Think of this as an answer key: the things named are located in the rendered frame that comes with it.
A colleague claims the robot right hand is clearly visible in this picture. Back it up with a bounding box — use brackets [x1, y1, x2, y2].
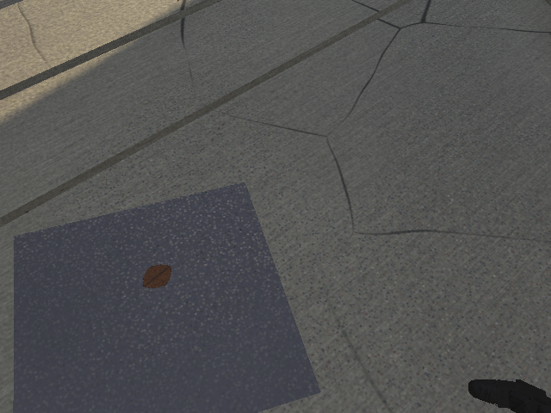
[468, 379, 551, 413]

